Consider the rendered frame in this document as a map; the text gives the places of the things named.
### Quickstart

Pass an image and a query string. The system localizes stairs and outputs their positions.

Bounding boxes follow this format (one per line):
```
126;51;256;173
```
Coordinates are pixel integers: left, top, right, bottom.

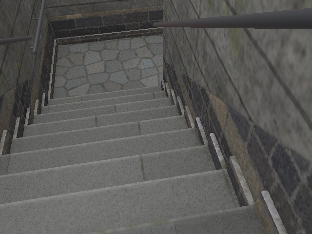
0;85;241;234

